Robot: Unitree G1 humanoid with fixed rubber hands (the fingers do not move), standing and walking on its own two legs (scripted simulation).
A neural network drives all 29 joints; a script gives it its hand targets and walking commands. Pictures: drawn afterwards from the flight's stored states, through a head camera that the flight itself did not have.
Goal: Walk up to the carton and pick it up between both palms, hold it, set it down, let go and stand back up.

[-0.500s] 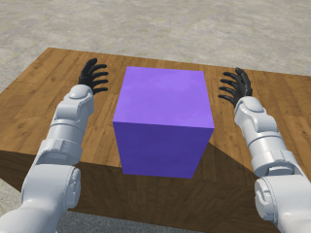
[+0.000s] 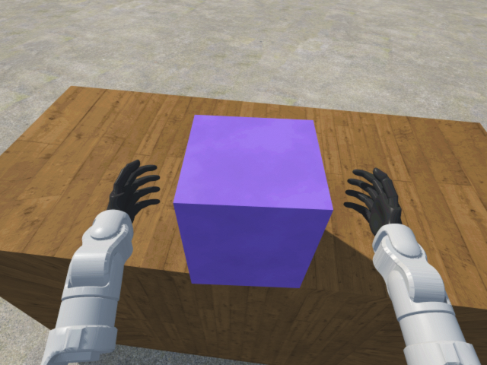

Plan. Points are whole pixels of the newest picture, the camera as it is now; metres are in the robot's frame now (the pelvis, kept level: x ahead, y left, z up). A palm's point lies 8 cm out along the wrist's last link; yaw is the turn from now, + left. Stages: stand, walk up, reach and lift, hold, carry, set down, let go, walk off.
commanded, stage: set down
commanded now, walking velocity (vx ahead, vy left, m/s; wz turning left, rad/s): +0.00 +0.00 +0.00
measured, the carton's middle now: (249, 205) +0.39 +0.00 +0.05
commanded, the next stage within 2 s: let go in 2.00 s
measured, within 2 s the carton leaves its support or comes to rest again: neither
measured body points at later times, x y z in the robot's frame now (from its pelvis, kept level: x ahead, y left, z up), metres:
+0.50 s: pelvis +0.01 +0.00 +0.00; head +0.01 +0.02 +0.45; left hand +0.27 +0.22 +0.05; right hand +0.25 -0.21 +0.06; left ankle +0.01 +0.12 -0.75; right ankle +0.02 -0.09 -0.75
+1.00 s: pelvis +0.02 +0.00 +0.00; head +0.00 +0.02 +0.45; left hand +0.20 +0.22 -0.01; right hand +0.20 -0.20 +0.01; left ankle +0.01 +0.13 -0.75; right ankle +0.02 -0.09 -0.75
